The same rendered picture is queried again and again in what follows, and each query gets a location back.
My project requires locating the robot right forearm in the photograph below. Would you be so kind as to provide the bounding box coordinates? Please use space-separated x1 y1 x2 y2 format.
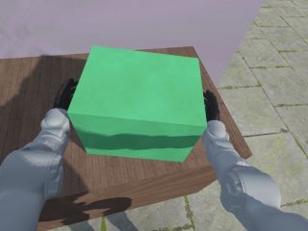
202 120 281 206

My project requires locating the robot left upper arm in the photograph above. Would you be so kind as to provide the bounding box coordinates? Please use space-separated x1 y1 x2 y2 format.
0 150 64 231

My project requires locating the robot right upper arm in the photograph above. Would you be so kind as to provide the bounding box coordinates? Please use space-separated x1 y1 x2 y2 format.
219 170 308 231

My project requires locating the robot left forearm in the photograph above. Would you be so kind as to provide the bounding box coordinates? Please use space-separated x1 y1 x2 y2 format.
0 108 71 177

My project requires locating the pedestal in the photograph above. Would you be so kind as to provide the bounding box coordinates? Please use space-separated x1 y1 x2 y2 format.
0 46 253 231

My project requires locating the robot right hand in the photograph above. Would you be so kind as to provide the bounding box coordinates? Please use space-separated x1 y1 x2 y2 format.
203 90 220 122

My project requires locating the carton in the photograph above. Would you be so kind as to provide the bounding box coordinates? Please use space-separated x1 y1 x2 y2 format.
66 45 208 163

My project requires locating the robot left hand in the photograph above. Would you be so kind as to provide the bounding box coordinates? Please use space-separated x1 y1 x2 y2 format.
53 78 79 111

